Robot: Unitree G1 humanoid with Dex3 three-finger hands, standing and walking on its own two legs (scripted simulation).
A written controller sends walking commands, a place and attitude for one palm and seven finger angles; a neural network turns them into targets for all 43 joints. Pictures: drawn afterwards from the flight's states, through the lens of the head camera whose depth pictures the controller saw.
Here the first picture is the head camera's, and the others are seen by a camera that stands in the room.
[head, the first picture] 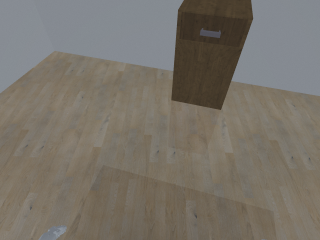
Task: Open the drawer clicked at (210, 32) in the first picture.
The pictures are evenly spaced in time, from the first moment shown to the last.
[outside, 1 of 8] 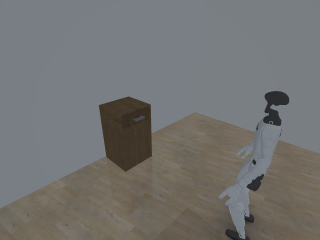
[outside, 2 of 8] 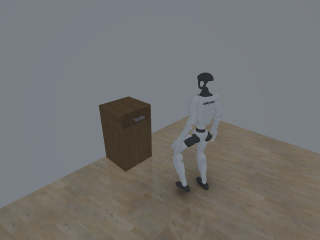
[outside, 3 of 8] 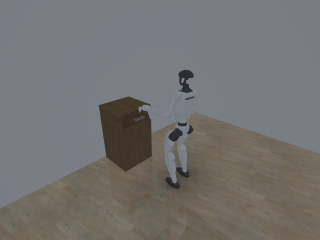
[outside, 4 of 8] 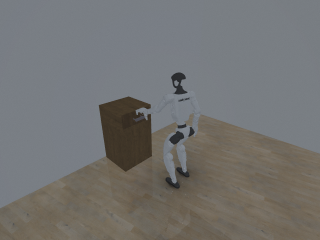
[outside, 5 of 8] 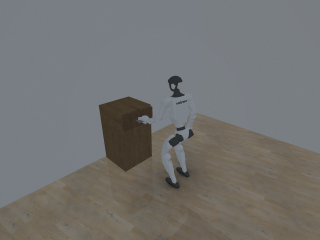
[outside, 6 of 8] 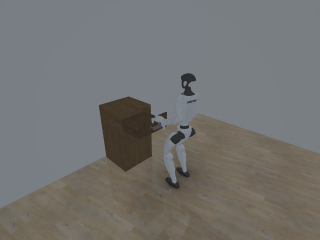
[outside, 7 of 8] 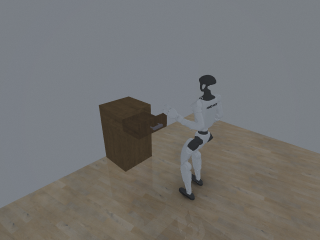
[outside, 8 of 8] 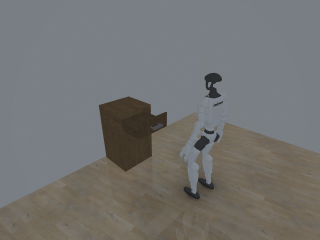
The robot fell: no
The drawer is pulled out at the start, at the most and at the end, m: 0.00 0.30 0.30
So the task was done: yes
